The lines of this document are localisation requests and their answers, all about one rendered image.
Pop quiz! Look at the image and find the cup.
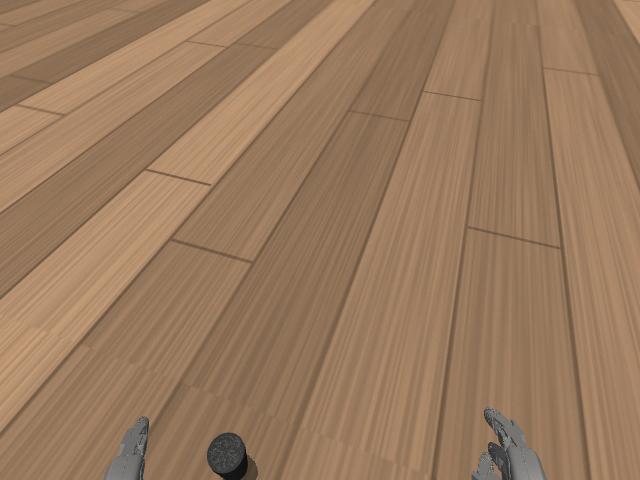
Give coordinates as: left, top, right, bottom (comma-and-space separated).
207, 432, 248, 480

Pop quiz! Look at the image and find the left robot hand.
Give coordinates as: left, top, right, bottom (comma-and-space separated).
103, 416, 149, 480

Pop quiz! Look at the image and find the right robot hand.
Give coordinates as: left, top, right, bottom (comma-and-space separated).
471, 407, 546, 480

